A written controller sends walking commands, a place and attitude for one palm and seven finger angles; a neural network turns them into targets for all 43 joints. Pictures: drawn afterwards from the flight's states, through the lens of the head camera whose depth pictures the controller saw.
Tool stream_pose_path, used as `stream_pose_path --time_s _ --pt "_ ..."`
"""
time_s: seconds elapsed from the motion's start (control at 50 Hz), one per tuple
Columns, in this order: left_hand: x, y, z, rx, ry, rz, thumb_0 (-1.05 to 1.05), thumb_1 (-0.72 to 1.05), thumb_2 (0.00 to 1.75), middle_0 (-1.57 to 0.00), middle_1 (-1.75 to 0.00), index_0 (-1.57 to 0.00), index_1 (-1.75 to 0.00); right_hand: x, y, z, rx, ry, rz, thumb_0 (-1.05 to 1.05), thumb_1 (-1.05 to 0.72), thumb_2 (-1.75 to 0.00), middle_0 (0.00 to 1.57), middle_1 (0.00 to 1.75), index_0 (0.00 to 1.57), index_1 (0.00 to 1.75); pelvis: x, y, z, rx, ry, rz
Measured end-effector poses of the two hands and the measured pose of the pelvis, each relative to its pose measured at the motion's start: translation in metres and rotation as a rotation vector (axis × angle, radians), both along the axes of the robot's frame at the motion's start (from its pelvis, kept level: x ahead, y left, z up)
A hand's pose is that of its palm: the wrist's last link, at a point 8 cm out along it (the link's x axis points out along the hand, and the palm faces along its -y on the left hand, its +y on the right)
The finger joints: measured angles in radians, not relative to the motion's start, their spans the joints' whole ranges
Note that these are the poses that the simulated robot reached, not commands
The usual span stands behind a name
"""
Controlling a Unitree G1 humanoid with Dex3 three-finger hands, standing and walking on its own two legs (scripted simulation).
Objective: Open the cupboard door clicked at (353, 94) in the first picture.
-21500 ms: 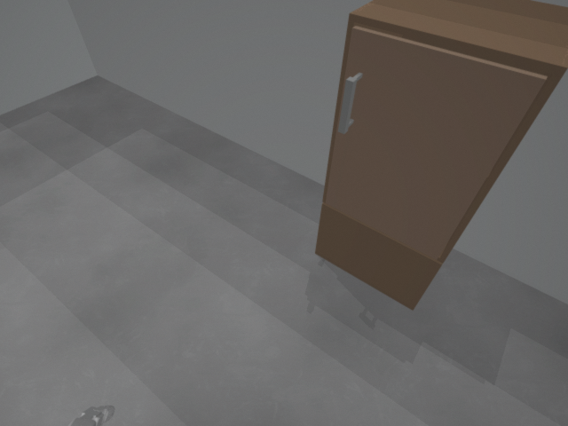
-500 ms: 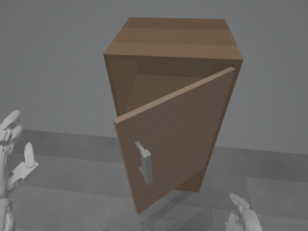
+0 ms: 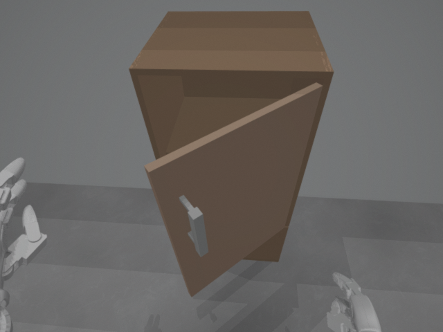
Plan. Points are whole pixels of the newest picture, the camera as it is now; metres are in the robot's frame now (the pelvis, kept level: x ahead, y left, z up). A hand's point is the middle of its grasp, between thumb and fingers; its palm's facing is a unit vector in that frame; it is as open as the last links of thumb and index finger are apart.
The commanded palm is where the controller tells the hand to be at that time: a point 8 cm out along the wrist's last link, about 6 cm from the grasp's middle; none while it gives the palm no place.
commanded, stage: step back with the hand held close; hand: left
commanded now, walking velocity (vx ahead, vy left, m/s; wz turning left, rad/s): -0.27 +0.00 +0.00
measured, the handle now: (193, 226) +0.32 +0.09 +0.00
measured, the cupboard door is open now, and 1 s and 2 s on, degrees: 41 41 41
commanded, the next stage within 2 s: stop stepping back and stand still in 0.92 s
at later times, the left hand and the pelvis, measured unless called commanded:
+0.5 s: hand out of the picture +0.12 +0.30 +0.15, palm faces +0.42 -0.76 -0.50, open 7.4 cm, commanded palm +0.06 +0.34 +0.17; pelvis -0.08 +0.04 -0.02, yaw +0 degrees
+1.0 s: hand out of the picture -0.01 +0.33 +0.17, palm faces +0.55 -0.73 -0.42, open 7.4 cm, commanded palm -0.07 +0.35 +0.17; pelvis -0.19 +0.04 -0.02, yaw +4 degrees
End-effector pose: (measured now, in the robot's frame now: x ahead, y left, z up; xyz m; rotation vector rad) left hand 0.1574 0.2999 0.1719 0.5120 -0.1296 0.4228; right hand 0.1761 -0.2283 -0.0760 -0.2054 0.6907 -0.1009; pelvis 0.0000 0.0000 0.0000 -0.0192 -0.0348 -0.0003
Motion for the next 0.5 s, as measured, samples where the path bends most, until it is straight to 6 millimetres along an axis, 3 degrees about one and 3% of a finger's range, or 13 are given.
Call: stream_pose_path --time_s 0.12,0.24,0.5 --pt "-0.004 0.000 -0.008 0.019 0.070 -0.060 0.01 0.89 0.90 -0.21 -0.30 -0.21 -0.30 -0.021 -0.009 0.000 -0.029 0.046 -0.071 0.01 -0.90 -0.90 0.20 0.30 0.20 0.30 -0.011 0.009 0.000 0.004 0.028 -0.015" --pt "-0.017 0.012 -0.004 0.053 0.044 -0.084 0.02 0.89 0.90 -0.22 -0.31 -0.21 -0.30 -0.045 -0.005 0.002 -0.054 0.068 -0.108 0.01 -0.90 -0.90 0.20 0.30 0.20 0.30 -0.029 0.018 -0.002 0.005 0.030 -0.020" --pt "-0.079 0.036 -0.003 0.100 -0.062 -0.047 0.01 0.89 0.90 -0.21 -0.31 -0.21 -0.30 -0.090 0.028 0.000 -0.048 -0.001 -0.054 0.01 -0.90 -0.90 0.20 0.30 0.20 0.30 -0.079 0.036 -0.016 -0.001 0.002 -0.008"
